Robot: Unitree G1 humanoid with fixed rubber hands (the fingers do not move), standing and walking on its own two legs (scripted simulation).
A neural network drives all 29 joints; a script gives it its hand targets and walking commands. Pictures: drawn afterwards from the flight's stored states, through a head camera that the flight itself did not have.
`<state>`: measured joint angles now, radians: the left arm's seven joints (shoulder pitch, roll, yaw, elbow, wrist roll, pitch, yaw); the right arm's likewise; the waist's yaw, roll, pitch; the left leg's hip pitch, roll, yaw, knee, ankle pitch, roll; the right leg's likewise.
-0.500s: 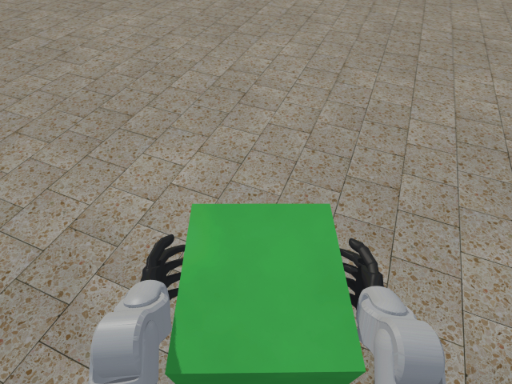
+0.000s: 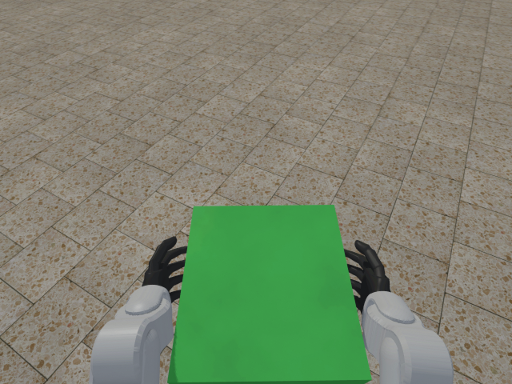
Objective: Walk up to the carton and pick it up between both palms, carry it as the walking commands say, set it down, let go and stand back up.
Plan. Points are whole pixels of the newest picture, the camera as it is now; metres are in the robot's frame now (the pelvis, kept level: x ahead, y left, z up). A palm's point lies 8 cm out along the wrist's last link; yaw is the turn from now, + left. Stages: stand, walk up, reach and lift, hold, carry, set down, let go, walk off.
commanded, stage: carry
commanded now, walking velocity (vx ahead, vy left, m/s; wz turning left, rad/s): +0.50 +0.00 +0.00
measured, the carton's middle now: (264, 313) +0.25 +0.01 +0.00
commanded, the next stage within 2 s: none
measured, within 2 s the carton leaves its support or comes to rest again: neither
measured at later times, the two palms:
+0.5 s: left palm (213, 127) +0.62 +0.14 +0.08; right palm (347, 138) +0.60 -0.15 +0.07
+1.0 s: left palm (228, 62) +0.97 +0.15 +0.06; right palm (326, 65) +0.96 -0.14 +0.06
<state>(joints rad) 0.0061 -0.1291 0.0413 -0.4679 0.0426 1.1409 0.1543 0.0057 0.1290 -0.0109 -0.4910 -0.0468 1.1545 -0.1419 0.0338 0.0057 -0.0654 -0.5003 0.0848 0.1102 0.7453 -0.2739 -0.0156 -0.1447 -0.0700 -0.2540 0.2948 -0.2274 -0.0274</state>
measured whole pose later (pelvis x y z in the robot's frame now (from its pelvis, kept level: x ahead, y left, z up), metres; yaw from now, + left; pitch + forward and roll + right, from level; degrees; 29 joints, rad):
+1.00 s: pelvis +0.72 +0.01 -0.01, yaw -3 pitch +4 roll +1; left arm -0.02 -0.13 0.06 -0.48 0.04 1.17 0.16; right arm 0.00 0.13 0.00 -0.47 -0.04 1.14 -0.14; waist -0.01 -0.02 -0.06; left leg -0.33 0.05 0.25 0.46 -0.20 0.04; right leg -0.27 -0.08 -0.08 1.03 -0.43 0.00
